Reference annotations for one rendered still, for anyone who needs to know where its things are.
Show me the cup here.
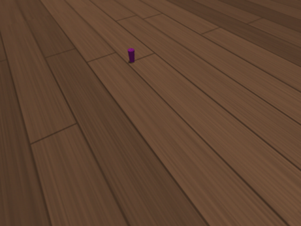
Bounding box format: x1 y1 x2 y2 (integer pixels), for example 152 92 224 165
128 48 135 62

